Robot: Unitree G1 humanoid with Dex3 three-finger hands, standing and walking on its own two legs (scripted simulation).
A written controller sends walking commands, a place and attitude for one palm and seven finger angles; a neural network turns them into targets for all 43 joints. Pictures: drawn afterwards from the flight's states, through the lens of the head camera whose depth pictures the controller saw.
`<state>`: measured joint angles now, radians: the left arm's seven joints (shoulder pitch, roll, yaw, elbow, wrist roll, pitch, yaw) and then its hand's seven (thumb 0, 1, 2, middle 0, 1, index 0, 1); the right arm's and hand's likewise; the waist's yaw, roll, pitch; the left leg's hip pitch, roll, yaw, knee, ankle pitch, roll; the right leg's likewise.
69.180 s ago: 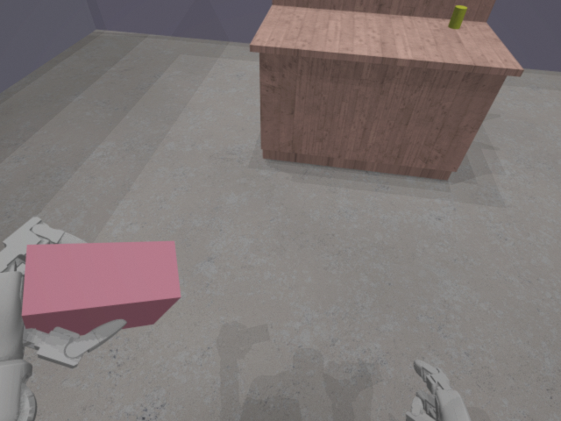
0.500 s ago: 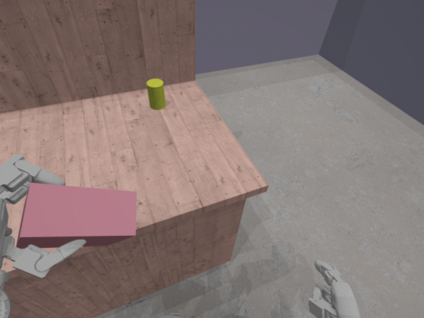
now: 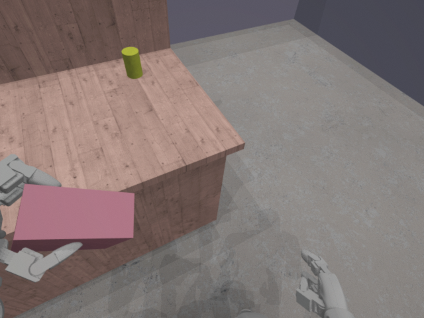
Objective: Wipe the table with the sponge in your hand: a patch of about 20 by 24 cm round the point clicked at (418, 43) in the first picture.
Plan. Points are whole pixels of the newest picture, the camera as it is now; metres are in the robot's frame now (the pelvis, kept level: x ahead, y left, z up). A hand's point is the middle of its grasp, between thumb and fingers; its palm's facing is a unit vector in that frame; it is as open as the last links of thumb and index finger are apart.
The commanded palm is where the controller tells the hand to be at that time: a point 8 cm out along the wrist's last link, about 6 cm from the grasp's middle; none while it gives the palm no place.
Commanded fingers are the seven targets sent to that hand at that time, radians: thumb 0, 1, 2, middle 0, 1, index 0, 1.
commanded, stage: stop stepping back and stand still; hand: left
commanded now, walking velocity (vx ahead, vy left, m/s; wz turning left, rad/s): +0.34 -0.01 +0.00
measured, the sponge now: (89, 222) +0.23 +0.21 +0.11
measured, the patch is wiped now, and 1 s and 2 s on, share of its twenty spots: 0.95 0.95 0.95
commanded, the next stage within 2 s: stand and wait in 0.92 s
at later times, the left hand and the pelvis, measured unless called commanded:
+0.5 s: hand out of the picture +0.07 +0.20 +0.16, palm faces +0.37 -0.83 -0.41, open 10.4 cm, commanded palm +0.03 +0.24 +0.18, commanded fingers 0.00 0.10 1.30 -1.20 -1.60 -1.20 -1.60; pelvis -0.13 -0.04 +0.00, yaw +0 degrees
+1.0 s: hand out of the picture +0.04 +0.21 +0.17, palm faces +0.41 -0.82 -0.40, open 10.4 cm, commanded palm -0.02 +0.24 +0.18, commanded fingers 0.00 0.10 1.30 -1.20 -1.60 -1.20 -1.60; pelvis -0.17 -0.05 +0.00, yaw +1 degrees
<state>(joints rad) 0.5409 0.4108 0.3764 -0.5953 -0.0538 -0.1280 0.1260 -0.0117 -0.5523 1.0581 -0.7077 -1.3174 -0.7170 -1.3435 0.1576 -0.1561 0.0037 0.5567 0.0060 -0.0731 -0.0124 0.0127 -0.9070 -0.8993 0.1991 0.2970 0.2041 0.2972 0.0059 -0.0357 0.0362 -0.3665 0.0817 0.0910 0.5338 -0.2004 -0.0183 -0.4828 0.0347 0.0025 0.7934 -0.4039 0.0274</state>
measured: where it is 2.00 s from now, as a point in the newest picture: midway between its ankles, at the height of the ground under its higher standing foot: outside the picture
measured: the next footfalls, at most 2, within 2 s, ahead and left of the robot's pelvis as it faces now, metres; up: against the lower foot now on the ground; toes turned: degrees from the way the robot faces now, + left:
right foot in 0.08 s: +0.04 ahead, -0.12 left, +0.00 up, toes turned +0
left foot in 0.38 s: -0.13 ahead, +0.11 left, +0.00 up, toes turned +4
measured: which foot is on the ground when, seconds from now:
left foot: down 0.00-0.08, up 0.10-0.36, down 0.38-0.60, up 0.62-0.86, down 0.88-1.00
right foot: up 0.00-0.06, down 0.08-0.38, up 0.40-0.58, down 0.60-1.00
